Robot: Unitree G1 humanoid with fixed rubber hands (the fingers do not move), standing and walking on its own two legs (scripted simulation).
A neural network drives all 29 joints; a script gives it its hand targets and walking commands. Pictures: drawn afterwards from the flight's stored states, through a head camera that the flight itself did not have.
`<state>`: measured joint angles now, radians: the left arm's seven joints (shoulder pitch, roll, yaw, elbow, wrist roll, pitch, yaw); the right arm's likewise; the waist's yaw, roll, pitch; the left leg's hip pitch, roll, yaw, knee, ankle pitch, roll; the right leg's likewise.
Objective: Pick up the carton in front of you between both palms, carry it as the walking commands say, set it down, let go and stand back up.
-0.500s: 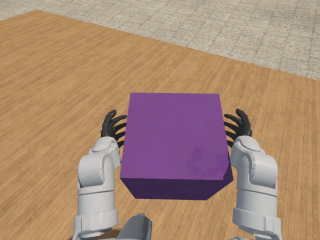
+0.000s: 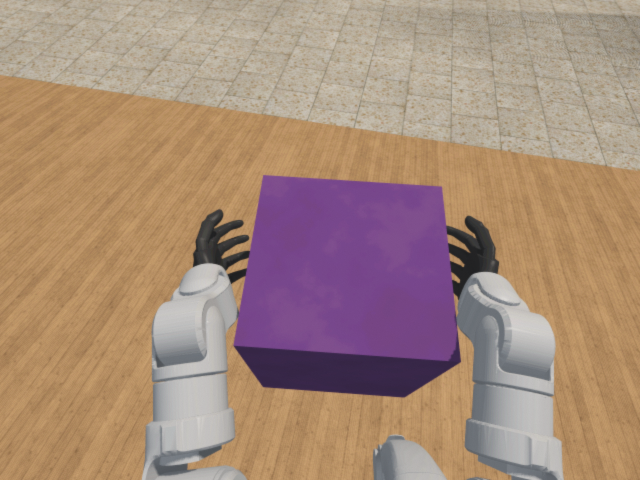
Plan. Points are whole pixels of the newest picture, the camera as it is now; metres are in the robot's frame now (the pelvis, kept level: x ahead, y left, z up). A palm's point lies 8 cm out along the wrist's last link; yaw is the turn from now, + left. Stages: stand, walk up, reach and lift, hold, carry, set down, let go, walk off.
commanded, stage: carry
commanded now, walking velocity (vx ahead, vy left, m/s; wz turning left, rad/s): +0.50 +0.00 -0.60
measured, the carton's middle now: (341, 298) +0.33 -0.01 +0.01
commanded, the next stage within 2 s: none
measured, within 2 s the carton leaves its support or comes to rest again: neither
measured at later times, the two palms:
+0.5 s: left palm (314, 142) +0.63 +0.02 +0.02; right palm (491, 173) +0.57 -0.28 +0.01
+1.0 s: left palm (347, 68) +0.93 -0.05 -0.01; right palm (487, 95) +0.82 -0.34 +0.00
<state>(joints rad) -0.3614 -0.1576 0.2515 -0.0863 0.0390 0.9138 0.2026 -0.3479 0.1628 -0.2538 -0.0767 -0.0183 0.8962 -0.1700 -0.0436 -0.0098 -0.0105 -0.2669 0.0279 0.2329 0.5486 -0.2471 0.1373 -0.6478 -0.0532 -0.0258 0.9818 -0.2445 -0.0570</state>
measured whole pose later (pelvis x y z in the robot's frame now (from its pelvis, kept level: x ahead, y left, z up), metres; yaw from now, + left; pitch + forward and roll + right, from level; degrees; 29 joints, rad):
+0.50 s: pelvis +0.29 -0.05 -0.05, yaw -15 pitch +5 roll +1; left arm -0.35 -0.16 0.23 -0.05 0.01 0.90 0.16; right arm -0.33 0.17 -0.28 -0.06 -0.07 0.87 -0.19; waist 0.07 -0.01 -0.01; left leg -0.70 0.09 -0.05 0.99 -0.27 -0.03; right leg -0.35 0.15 0.00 0.58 -0.18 -0.15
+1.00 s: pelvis +0.57 -0.09 -0.09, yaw -17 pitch +5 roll -2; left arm -0.35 -0.16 0.28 -0.02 0.07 0.91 0.20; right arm -0.37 0.14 -0.24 0.00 -0.01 0.91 -0.17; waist -0.09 0.02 -0.07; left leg -0.33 -0.10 -0.06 0.54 -0.15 0.08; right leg -0.58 0.01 0.02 0.84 -0.32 -0.01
